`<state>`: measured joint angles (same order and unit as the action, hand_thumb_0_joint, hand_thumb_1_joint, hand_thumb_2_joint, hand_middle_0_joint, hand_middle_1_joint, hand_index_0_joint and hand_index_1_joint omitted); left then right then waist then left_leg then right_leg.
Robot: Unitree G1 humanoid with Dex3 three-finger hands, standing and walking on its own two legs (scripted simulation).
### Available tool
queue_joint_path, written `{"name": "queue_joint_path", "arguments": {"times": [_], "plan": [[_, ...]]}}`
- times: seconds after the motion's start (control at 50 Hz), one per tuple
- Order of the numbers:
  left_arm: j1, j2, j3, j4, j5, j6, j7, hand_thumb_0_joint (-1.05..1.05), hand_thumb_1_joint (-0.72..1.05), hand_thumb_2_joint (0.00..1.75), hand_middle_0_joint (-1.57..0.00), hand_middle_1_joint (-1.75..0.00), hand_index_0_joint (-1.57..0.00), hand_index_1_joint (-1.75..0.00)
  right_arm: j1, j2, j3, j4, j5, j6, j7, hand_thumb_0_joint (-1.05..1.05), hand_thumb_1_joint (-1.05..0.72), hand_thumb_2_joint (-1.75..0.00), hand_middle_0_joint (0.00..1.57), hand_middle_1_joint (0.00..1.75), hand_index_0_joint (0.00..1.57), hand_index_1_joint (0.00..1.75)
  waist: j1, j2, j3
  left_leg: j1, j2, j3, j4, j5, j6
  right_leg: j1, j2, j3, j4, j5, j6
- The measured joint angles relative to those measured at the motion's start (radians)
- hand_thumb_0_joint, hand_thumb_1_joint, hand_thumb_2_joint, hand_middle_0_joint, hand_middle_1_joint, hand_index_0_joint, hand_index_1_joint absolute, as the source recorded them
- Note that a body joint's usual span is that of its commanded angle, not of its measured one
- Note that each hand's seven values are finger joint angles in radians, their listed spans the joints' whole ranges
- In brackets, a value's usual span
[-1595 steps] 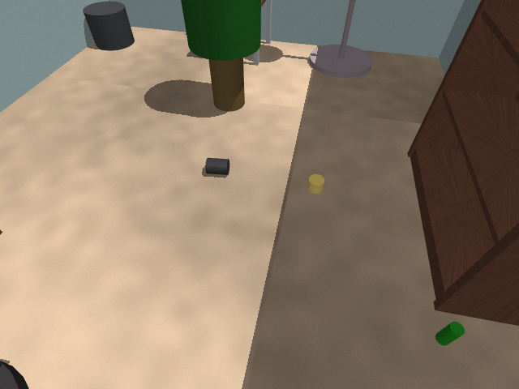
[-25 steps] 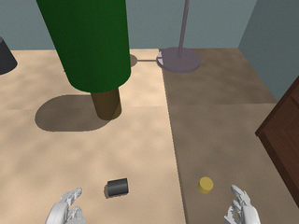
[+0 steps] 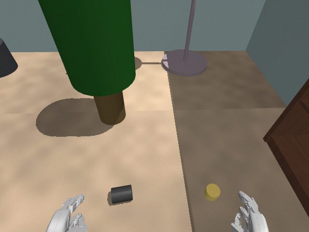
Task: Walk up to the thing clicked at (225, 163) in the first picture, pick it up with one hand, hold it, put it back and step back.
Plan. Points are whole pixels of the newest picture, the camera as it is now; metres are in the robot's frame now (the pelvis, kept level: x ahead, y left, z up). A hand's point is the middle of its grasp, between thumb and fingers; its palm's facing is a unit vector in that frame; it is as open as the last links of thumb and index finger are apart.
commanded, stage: stand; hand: left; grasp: from above
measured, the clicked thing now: (122, 194) +0.47 +0.20 -0.67
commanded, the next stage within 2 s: none
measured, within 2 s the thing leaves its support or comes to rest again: neither
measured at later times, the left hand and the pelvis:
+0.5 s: hand out of the picture +0.08 +0.24 -0.11, palm faces +0.02 -0.94 -0.33, open 7.4 cm; pelvis +0.00 +0.01 +0.04, yaw -1 degrees
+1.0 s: hand out of the picture +0.04 +0.24 -0.09, palm faces +0.01 -0.94 -0.34, open 7.4 cm; pelvis -0.01 +0.00 +0.06, yaw -1 degrees
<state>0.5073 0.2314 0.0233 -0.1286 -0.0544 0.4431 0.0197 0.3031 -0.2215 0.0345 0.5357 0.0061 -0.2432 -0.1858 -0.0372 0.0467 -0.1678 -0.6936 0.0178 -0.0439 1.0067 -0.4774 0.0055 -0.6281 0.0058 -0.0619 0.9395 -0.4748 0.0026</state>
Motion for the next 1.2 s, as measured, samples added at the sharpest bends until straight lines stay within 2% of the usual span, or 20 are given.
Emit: {"name": "queue_joint_path", "arguments": {"times": [0.1,0.12,0.16,0.2,0.28,0.38,0.52,0.7,0.88,1.2], "plan": [[-0.003,-0.001,0.000,-0.001,-0.002,0.003,0.000,0.01,0.90,0.90,-0.20,-0.30,-0.20,-0.30,-0.002,-0.001,0.001,0.001,0.001,0.001,0.001,0.01,-0.90,-0.90,0.20,0.30,0.21,0.29,0.000,0.002,0.003,0.000,0.000,0.000,0.000,0.001,0.001,0.001,0.000,0.001,-0.001,0.002,0.001],[-0.031,0.005,-0.010,0.049,0.019,-0.047,0.003,0.01,0.90,0.90,-0.20,-0.30,-0.21,-0.30,-0.016,0.001,-0.009,0.022,-0.028,0.007,0.010,0.01,-0.90,-0.90,0.20,0.30,0.21,0.29,0.007,-0.003,0.032,0.025,-0.002,0.005,-0.007,0.004,0.002,0.022,-0.002,0.004,-0.004,0.003,0.000],[-0.132,0.020,-0.024,0.240,0.064,-0.179,0.009,0.01,0.90,0.90,-0.20,-0.30,-0.21,-0.30,-0.068,-0.011,-0.017,0.106,-0.078,0.068,0.057,0.01,-0.90,-0.90,0.20,0.30,0.21,0.29,0.035,-0.028,0.096,0.094,-0.011,0.025,-0.051,0.025,0.007,0.075,-0.012,0.023,-0.021,0.013,-0.002],[-0.211,0.031,-0.020,0.412,0.091,-0.258,0.009,0.01,0.90,0.90,-0.20,-0.30,-0.21,-0.30,-0.104,-0.030,-0.013,0.175,-0.101,0.128,0.102,0.01,-0.90,-0.90,0.20,0.30,0.21,0.29,0.050,-0.045,0.131,0.142,-0.021,0.036,-0.097,0.049,0.009,0.112,-0.022,0.034,-0.048,0.028,-0.001],[-0.273,0.051,-0.002,0.626,0.102,-0.333,0.004,0.01,0.90,0.90,-0.20,-0.30,-0.21,-0.30,-0.121,-0.051,-0.037,0.253,-0.080,0.175,0.156,0.01,-0.90,-0.90,0.21,0.30,0.21,0.30,0.062,-0.058,0.177,0.223,-0.031,0.050,-0.181,0.086,0.012,0.179,-0.033,0.047,-0.107,0.056,0.004],[-0.273,0.059,0.013,0.822,0.103,-0.383,0.007,0.01,0.90,0.90,-0.20,-0.30,-0.21,-0.30,-0.115,-0.064,-0.066,0.332,-0.067,0.204,0.174,0.01,-0.90,-0.90,0.20,0.30,0.21,0.30,0.058,-0.053,0.190,0.307,-0.033,0.051,-0.267,0.120,0.013,0.263,-0.034,0.048,-0.196,0.091,0.009],[-0.272,0.047,0.015,1.010,0.093,-0.409,0.012,0.01,0.90,0.90,-0.20,-0.30,-0.21,-0.30,-0.107,-0.066,-0.073,0.425,-0.060,0.226,0.167,0.01,-0.90,-0.90,0.20,0.30,0.21,0.29,0.056,-0.048,0.199,0.421,-0.036,0.054,-0.390,0.170,0.019,0.380,-0.035,0.050,-0.329,0.150,0.017],[-0.296,0.031,0.009,1.151,0.086,-0.421,0.009,0.01,0.90,0.90,-0.20,-0.30,-0.21,-0.30,-0.126,-0.053,-0.065,0.509,-0.047,0.230,0.161,0.01,-0.90,-0.90,0.20,0.30,0.21,0.29,0.059,-0.043,0.214,0.528,-0.045,0.065,-0.558,0.256,0.022,0.474,-0.043,0.061,-0.475,0.229,0.024],[-0.320,0.040,0.009,1.224,0.088,-0.433,0.010,0.01,0.90,0.90,-0.20,-0.30,-0.21,-0.30,-0.144,-0.062,-0.066,0.560,-0.039,0.231,0.163,0.01,-0.90,-0.90,0.20,0.30,0.21,0.30,0.055,-0.026,0.224,0.577,-0.042,0.063,-0.637,0.303,0.016,0.519,-0.039,0.059,-0.546,0.271,0.020],[-0.348,0.054,0.005,1.271,0.082,-0.438,0.001,0.01,0.90,0.90,-0.20,-0.30,-0.21,-0.30,-0.153,-0.091,-0.063,0.606,-0.034,0.236,0.170,0.01,-0.91,-0.90,0.20,0.30,0.21,0.29,0.044,-0.028,0.223,0.584,-0.025,0.060,-0.668,0.327,0.003,0.529,-0.022,0.056,-0.588,0.301,0.008]]}}
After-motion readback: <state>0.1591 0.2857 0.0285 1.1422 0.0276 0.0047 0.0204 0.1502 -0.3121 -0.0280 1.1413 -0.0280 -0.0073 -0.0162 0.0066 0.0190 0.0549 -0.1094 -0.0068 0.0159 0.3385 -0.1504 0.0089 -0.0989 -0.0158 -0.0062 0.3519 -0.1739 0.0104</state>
